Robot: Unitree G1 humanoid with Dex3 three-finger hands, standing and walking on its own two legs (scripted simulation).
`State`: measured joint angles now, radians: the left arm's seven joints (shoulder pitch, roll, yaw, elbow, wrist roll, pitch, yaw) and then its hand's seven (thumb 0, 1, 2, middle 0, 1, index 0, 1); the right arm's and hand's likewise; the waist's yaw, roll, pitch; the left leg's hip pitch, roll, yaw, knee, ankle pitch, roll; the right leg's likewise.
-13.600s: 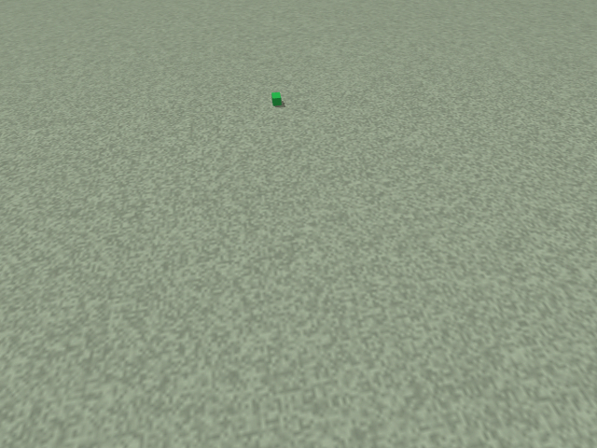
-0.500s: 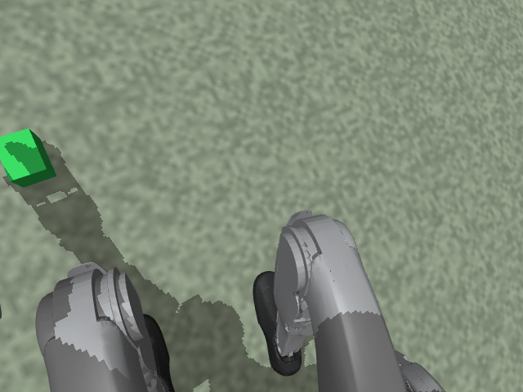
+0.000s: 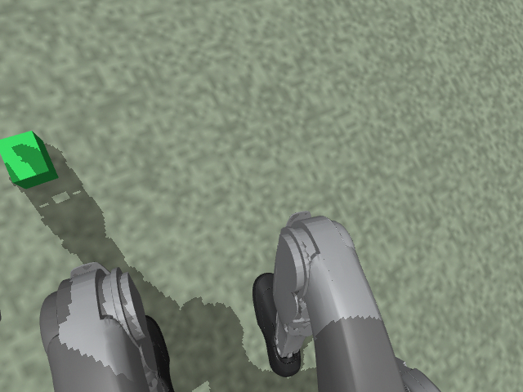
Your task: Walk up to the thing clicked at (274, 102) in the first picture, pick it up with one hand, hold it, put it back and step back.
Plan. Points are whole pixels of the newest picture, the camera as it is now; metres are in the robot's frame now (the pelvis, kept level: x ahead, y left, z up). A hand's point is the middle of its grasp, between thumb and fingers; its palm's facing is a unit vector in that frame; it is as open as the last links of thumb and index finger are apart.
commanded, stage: rise first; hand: left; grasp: from above
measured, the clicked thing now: (28, 160) +0.51 +0.31 -0.29
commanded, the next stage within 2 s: approach in 0.76 s
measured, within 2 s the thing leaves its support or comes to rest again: neither
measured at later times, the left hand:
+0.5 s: hand out of the picture +0.46 +0.34 -0.18, palm faces -0.42 -0.15 -0.90, open 14.2 cm
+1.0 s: hand out of the picture +0.47 +0.34 -0.18, palm faces -0.43 -0.16 -0.89, open 14.3 cm
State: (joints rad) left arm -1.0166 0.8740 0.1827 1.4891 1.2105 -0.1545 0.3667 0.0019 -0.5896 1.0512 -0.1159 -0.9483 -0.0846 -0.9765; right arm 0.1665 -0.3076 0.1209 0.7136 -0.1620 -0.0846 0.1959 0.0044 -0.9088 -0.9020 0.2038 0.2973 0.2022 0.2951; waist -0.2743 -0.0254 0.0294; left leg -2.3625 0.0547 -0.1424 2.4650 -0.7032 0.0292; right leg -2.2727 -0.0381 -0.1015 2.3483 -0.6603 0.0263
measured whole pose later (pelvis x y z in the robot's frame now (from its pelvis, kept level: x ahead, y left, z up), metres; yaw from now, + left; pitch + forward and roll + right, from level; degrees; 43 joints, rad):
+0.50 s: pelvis +0.00 +0.00 +0.00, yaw +0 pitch +33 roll -10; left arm -1.03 0.89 0.19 1.49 1.21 -0.15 0.37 0.00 -0.57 1.03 -0.13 -0.96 -0.10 -0.98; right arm 0.18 -0.31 0.12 0.71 -0.17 -0.09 0.21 0.00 -0.91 -0.90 0.20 0.30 0.20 0.30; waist -0.28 -0.03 0.04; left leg -2.37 0.05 -0.14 2.47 -0.70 0.03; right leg -2.28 -0.04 -0.10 2.35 -0.66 0.03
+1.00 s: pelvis +0.00 +0.00 +0.00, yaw +0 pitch +33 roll -10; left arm -1.08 0.91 0.17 1.57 1.23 -0.16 0.38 0.00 -0.57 1.04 -0.12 -0.95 -0.10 -0.97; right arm 0.17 -0.32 0.14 0.71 -0.18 -0.10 0.20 0.00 -0.91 -0.89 0.20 0.30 0.20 0.30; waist -0.30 -0.04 0.04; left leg -2.37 0.05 -0.15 2.48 -0.70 0.03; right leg -2.28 -0.03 -0.10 2.36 -0.65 0.03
